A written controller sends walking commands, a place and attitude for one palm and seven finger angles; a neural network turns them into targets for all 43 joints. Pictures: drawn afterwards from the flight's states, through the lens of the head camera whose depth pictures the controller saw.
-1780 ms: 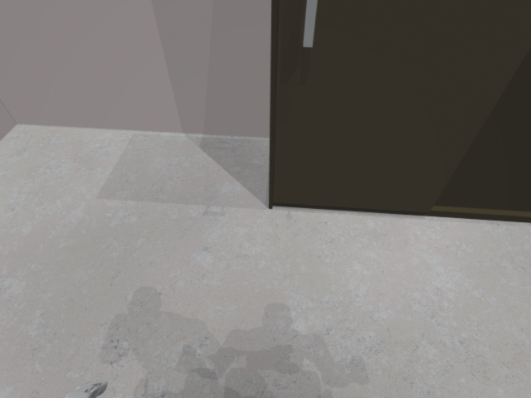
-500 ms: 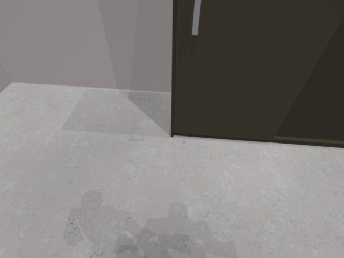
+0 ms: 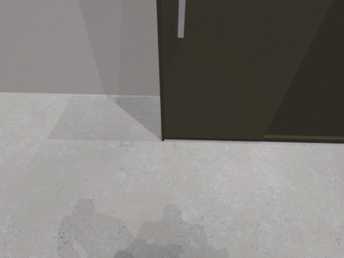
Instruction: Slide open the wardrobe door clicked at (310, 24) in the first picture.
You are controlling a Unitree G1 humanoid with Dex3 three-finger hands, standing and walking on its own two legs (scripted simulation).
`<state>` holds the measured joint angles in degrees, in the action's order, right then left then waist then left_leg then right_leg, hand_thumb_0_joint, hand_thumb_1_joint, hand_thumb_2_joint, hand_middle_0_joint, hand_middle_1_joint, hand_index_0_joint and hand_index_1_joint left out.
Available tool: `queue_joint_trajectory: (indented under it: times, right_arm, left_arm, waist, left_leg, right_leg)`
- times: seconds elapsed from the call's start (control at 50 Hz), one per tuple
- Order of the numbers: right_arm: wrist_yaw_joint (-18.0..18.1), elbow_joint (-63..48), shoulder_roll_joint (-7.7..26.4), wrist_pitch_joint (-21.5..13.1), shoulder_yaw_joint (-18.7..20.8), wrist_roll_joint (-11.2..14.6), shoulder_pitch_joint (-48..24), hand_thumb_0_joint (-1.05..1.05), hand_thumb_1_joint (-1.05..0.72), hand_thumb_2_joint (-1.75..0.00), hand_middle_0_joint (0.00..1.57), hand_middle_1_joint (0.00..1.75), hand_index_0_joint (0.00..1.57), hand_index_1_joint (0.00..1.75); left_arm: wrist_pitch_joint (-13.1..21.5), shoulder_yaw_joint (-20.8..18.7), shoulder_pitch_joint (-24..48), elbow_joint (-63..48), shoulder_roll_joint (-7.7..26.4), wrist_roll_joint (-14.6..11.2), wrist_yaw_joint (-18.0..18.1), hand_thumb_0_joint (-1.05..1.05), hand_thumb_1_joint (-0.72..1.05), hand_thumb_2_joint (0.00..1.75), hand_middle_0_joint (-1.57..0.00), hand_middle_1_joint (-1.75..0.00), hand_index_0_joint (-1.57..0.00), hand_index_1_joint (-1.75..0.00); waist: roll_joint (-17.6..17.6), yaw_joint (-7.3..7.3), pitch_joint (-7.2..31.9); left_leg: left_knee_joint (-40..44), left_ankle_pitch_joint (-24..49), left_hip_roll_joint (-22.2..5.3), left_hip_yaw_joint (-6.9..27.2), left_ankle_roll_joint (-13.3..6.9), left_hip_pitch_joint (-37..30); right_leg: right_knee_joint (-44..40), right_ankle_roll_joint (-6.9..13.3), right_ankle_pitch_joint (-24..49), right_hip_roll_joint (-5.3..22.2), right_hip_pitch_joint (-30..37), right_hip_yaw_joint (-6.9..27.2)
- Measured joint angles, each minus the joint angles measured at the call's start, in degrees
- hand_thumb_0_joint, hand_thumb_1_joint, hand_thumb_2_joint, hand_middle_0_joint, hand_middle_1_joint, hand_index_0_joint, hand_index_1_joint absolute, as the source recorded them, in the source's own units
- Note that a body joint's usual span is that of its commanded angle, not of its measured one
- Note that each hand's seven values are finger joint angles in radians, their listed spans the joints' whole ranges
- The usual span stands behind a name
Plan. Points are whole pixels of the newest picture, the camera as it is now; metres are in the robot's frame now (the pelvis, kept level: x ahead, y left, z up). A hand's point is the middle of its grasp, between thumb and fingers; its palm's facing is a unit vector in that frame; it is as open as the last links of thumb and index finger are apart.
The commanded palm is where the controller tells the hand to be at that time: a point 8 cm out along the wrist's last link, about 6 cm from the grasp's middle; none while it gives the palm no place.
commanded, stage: walk to a spot facing it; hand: left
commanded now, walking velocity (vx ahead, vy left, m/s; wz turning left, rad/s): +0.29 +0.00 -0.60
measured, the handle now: (181, 10) +1.05 +0.04 +0.17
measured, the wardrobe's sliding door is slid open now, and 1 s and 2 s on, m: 0.00 0.00 0.00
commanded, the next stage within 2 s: none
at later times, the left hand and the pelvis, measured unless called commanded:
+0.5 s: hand out of the picture +0.13 +0.24 -0.19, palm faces -0.13 -0.98 -0.17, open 7.4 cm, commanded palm none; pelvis +0.15 +0.05 -0.02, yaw -15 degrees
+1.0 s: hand (158, 155) +0.50 +0.09 -0.15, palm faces -0.62 -0.76 -0.21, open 7.3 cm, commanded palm none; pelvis +0.25 +0.04 -0.01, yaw -35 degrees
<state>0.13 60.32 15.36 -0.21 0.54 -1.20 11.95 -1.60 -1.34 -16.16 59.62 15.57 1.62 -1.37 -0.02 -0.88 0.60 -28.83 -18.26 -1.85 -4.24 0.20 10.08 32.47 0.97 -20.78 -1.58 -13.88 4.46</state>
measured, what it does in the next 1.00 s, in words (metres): walks ahead, turning right: left foot, then right foot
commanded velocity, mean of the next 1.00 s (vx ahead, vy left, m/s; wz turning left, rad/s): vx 0.13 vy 0.00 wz -0.60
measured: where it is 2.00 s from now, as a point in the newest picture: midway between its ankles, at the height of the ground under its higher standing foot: outside the picture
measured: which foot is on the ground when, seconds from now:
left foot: down 0.00-0.10, up 0.12-0.44, down 0.46-1.00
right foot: down 0.00-0.46, up 0.48-0.98, down 1.00-1.00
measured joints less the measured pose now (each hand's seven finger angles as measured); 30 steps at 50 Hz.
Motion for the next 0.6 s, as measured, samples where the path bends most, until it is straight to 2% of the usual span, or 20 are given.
queue_joint_trajectory:
  times: [0.06, 0.08, 0.12, 0.18, 0.22, 0.32, 0.38, 0.42, 0.44, 0.46, 0.48, 0.54, 0.6]
  right_arm:
    - [0.01, -0.57, -0.99, -0.55, 0.60, 0.10, 2.15, 0.00, -0.90, -0.90, 0.20, 0.30, 0.20, 0.30]
    - [0.05, -0.65, -1.07, -0.64, 0.81, 0.10, 2.93, 0.00, -0.90, -0.90, 0.20, 0.30, 0.20, 0.30]
    - [0.14, -0.19, -1.22, -0.14, 1.17, 0.22, 4.27, 0.00, -0.90, -0.90, 0.20, 0.30, 0.20, 0.30]
    - [0.18, 0.61, -1.74, 0.83, 1.34, 0.08, 3.70, 0.01, -0.90, -0.90, 0.20, 0.30, 0.20, 0.30]
    - [-0.03, -0.32, -2.12, 0.82, 1.63, 0.00, 2.16, 0.01, -0.90, -0.90, 0.20, 0.30, 0.20, 0.30]
    - [-0.94, -4.90, -3.60, 0.06, 2.33, 0.30, -2.92, 0.01, -0.90, -0.90, 0.20, 0.30, 0.20, 0.30]
    - [-1.31, -7.29, -4.52, -0.82, 2.35, 0.60, -5.45, 0.01, -0.90, -0.90, 0.20, 0.30, 0.20, 0.30]
    - [-1.27, -8.49, -4.96, -1.62, 2.15, 0.73, -6.49, 0.01, -0.90, -0.90, 0.20, 0.30, 0.20, 0.30]
    - [-1.10, -9.10, -5.03, -2.23, 1.88, 0.73, -6.76, 0.01, -0.90, -0.90, 0.20, 0.30, 0.20, 0.30]
    - [-0.81, -9.70, -4.95, -3.03, 1.63, 0.54, -7.00, 0.01, -0.90, -0.90, 0.20, 0.30, 0.20, 0.30]
    - [-0.42, -9.93, -5.23, -3.74, 1.45, 0.27, -7.35, 0.01, -0.90, -0.90, 0.20, 0.30, 0.20, 0.30]
    - [0.12, -9.54, -6.32, -3.99, 0.59, 0.01, -6.55, 0.00, -0.90, -0.90, 0.20, 0.30, 0.20, 0.30]
    - [0.72, -7.95, -7.11, -3.87, 0.41, -0.10, -3.91, 0.00, -0.90, -0.90, 0.20, 0.30, 0.20, 0.30]
  left_arm:
    - [0.33, -0.64, -2.55, -0.55, -1.81, 0.06, -0.59, 0.01, 0.91, 0.90, -0.20, -0.30, -0.20, -0.30]
    - [0.62, -0.79, -3.15, -0.69, -2.49, 0.12, -0.74, 0.01, 0.91, 0.90, -0.20, -0.30, -0.20, -0.30]
    - [2.05, -0.92, -3.95, -0.88, -3.80, 0.13, -0.51, 0.01, 0.91, 0.90, -0.20, -0.30, -0.20, -0.30]
    - [3.84, -0.84, -6.07, -1.40, -5.64, -0.04, 0.73, 0.01, 0.91, 0.90, -0.21, -0.30, -0.20, -0.30]
    - [4.06, -0.68, -7.74, -1.06, -6.66, 0.11, 1.08, 0.00, 0.91, 0.90, -0.21, -0.30, -0.20, -0.30]
    - [3.67, -0.58, -10.58, 0.80, -7.87, 0.38, 1.09, 0.00, 0.91, 0.90, -0.21, -0.30, -0.20, -0.30]
    - [3.31, -1.11, -10.76, 1.29, -7.30, 0.50, 1.06, 0.01, 0.91, 0.90, -0.21, -0.30, -0.21, -0.30]
    - [3.09, -1.74, -10.55, 1.19, -6.42, 0.46, 1.13, 0.01, 0.91, 0.90, -0.21, -0.30, -0.21, -0.30]
    - [3.03, -2.10, -10.62, 0.99, -5.95, 0.36, 1.16, 0.01, 0.91, 0.90, -0.21, -0.30, -0.21, -0.30]
    - [2.86, -2.56, -10.59, 0.78, -5.58, 0.13, 1.12, 0.01, 0.91, 0.90, -0.21, -0.30, -0.21, -0.30]
    - [2.44, -3.07, -9.60, 0.81, -4.89, -0.14, 1.01, 0.01, 0.91, 0.90, -0.21, -0.30, -0.21, -0.30]
    - [1.43, -4.23, -5.89, 0.35, -2.43, -0.02, 0.75, 0.01, 0.91, 0.90, -0.21, -0.30, -0.20, -0.30]
    - [0.79, -5.05, -1.67, -2.18, -0.34, 0.40, 0.11, 0.01, 0.91, 0.90, -0.20, -0.30, -0.20, -0.30]
  waist:
    - [-0.42, -0.27, -0.79]
    - [-1.12, -0.11, -1.17]
    - [-2.43, 0.18, -1.57]
    - [-2.03, -1.29, -2.11]
    - [-1.44, -1.59, -2.45]
    - [-0.01, -1.63, -2.70]
    - [0.79, -2.11, -3.01]
    - [1.46, -2.55, -3.14]
    - [1.70, -2.70, -3.04]
    - [1.51, -2.60, -2.96]
    - [1.95, -2.46, -3.44]
    - [2.96, -2.34, -3.76]
    - [3.17, -1.77, -3.57]
  left_leg:
    - [-3.50, -3.35, -1.37, -1.91, 0.59, -0.17]
    - [-5.63, -4.91, -2.23, -1.97, 0.96, 0.12]
    - [-15.36, -8.04, -3.62, -0.89, 0.86, 4.01]
    - [-30.45, -9.95, -2.47, 0.73, 1.45, 11.85]
    - [-33.15, -7.54, -2.37, 0.44, 2.09, 16.20]
    - [-26.28, 0.77, -2.92, 0.61, 3.03, 22.55]
    - [-18.16, 3.26, -2.67, 1.03, 2.89, 21.89]
    - [-11.47, 4.24, -1.97, 0.89, 2.57, 18.94]
    - [-7.50, 4.77, -1.69, 0.63, 2.28, 16.50]
    - [-5.29, 7.36, -1.95, 0.30, 0.96, 14.95]
    - [-7.42, 7.77, -2.05, -0.67, -0.47, 15.17]
    - [-9.23, 3.42, -3.04, -4.13, -2.66, 12.55]
    - [-4.64, 3.79, -3.43, -6.76, -2.74, 8.28]
  right_leg:
    - [3.84, 0.16, -1.84, 0.47, -1.60, -2.66]
    - [3.63, 0.34, 0.57, 0.17, -1.23, -3.44]
    - [4.37, 0.81, 0.43, -0.93, -0.62, -4.70]
    - [1.56, 1.33, -0.69, -1.48, 1.81, -3.54]
    - [-1.84, 1.07, 0.63, -1.39, 3.84, -2.09]
    - [-8.43, -0.01, 2.39, -0.77, 7.74, 1.94]
    - [-9.47, -1.23, 1.41, -0.29, 9.40, 4.06]
    - [-8.19, -2.16, -0.61, 0.13, 10.08, 5.40]
    - [-6.08, -2.50, -2.37, 0.16, 9.80, 6.24]
    - [-1.44, -2.09, -4.47, -0.31, 8.23, 6.34]
    - [6.81, -1.57, -6.96, -0.35, 5.26, 5.47]
    - [30.30, -0.81, -7.47, 0.20, -5.20, 0.15]
    - [38.10, -1.66, -2.19, 2.42, -12.90, -5.36]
